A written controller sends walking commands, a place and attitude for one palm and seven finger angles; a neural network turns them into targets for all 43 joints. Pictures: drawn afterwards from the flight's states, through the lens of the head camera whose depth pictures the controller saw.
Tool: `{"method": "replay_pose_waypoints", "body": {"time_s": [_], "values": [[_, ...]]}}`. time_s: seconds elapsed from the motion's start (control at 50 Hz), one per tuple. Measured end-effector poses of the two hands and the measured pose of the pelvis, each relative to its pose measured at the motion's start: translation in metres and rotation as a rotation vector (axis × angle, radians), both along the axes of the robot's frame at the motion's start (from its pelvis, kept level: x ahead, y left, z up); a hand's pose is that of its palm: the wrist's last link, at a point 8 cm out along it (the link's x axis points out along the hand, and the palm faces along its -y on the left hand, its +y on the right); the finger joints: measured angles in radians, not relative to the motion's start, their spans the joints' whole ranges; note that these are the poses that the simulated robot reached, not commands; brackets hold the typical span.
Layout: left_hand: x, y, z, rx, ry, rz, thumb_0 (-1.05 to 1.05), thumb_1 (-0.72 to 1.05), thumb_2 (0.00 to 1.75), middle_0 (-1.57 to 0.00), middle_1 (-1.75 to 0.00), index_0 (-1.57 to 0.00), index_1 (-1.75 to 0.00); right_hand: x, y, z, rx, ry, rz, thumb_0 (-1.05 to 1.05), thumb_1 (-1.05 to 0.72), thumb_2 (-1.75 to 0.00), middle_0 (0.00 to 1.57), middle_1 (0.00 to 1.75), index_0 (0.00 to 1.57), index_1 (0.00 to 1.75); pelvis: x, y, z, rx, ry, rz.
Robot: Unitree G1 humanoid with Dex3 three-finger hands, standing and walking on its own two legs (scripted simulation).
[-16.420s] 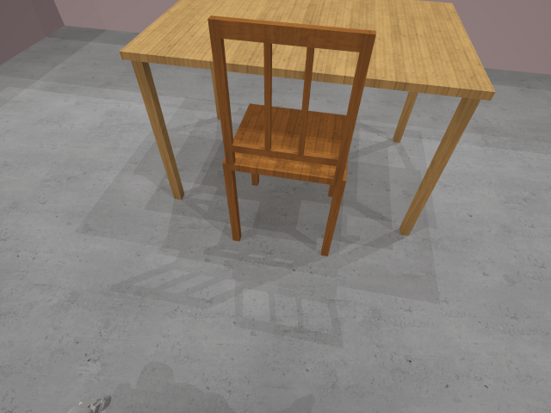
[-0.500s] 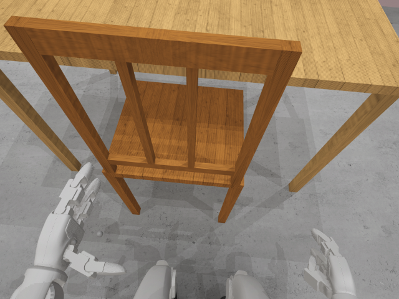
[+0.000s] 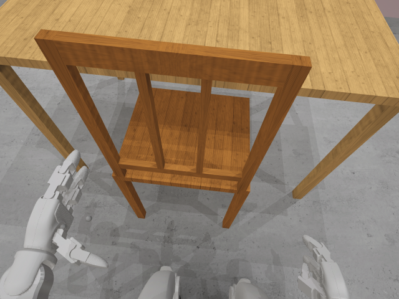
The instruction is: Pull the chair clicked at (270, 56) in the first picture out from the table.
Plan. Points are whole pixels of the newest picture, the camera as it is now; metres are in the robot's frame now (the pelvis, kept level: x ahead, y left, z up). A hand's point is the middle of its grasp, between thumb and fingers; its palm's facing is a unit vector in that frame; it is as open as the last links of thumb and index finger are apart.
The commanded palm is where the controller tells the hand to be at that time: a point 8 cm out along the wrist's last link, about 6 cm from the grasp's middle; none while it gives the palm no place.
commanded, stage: raise the hand toward the chair's back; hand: left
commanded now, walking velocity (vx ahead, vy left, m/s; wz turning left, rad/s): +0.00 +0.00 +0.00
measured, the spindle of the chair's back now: (153, 130) +0.46 +0.13 +0.02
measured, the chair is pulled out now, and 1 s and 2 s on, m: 0.00 0.00 0.00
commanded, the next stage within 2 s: aim the fingers beside a spindle in 0.38 s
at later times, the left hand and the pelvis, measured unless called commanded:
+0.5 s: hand (97, 225) +0.24 +0.19 +0.03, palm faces -0.04 -1.00 -0.08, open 17.0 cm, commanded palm +0.22 +0.25 +0.04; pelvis +0.00 -0.01 +0.00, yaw +0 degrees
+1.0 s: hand (119, 209) +0.27 +0.17 +0.02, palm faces -0.05 -1.00 -0.08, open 16.9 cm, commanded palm +0.25 +0.22 +0.02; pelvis +0.00 -0.02 -0.01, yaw +0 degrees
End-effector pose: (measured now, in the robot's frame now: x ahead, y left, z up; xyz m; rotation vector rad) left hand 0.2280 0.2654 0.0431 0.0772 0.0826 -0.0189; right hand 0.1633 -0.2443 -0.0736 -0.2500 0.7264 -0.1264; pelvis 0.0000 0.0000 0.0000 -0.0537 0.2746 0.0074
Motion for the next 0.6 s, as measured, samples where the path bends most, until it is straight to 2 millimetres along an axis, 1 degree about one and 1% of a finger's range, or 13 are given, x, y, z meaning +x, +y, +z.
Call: {"method": "replay_pose_waypoints", "body": {"time_s": [0.1, 0.18, 0.34, 0.46, 0.6], "values": [[0.001, -0.005, -0.004, -0.009, 0.032, -0.028, -0.02, -0.50, 0.30, -0.06, -0.08, -0.06, -0.08, -0.005, -0.006, 0.002, -0.009, 0.007, -0.018, 0.01, -0.90, -0.90, 0.21, 0.30, 0.20, 0.30, 0.002, 0.001, 0.002, 0.002, 0.001, -0.005], [0.000, -0.008, -0.004, -0.009, 0.020, -0.029, -0.02, -0.50, 0.30, -0.06, -0.08, -0.06, -0.08, -0.006, -0.008, 0.003, -0.014, 0.005, -0.019, 0.01, -0.90, -0.90, 0.21, 0.30, 0.20, 0.30, 0.002, 0.000, 0.001, 0.003, 0.002, -0.007], [-0.003, -0.007, 0.001, 0.011, -0.013, -0.003, -0.02, -0.50, 0.30, -0.07, -0.08, -0.06, -0.08, -0.002, -0.006, -0.001, 0.008, -0.002, 0.002, 0.01, -0.90, -0.90, 0.21, 0.30, 0.20, 0.30, -0.001, -0.004, 0.000, 0.005, 0.001, -0.002], [-0.007, -0.014, -0.003, 0.002, 0.022, -0.019, -0.02, -0.50, 0.30, -0.06, -0.08, -0.06, -0.08, 0.002, -0.005, -0.002, 0.024, -0.022, 0.008, 0.01, -0.90, -0.90, 0.21, 0.30, 0.20, 0.30, -0.003, -0.008, 0.000, 0.008, -0.003, -0.001], [-0.005, -0.019, -0.002, 0.003, -0.010, -0.006, -0.02, -0.50, 0.30, -0.07, -0.08, -0.06, -0.08, 0.003, -0.011, -0.004, 0.018, -0.029, 0.020, 0.01, -0.90, -0.90, 0.21, 0.30, 0.20, 0.30, -0.004, -0.014, -0.002, 0.012, 0.000, 0.002]]}}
